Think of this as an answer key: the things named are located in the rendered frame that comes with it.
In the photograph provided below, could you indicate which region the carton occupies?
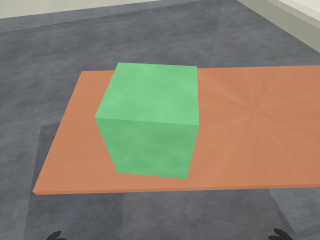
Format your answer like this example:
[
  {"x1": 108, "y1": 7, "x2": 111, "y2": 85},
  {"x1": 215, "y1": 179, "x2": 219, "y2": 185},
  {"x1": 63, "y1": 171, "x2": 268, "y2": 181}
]
[{"x1": 94, "y1": 62, "x2": 199, "y2": 179}]

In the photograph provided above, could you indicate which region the robot right hand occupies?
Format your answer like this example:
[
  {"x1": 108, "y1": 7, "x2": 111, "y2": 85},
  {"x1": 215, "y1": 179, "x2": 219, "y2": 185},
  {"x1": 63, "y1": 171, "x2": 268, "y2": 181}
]
[{"x1": 268, "y1": 228, "x2": 293, "y2": 240}]

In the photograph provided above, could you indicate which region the table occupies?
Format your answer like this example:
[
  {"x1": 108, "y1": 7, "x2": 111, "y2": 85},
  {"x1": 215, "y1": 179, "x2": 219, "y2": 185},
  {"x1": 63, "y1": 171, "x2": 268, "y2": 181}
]
[{"x1": 32, "y1": 65, "x2": 320, "y2": 195}]

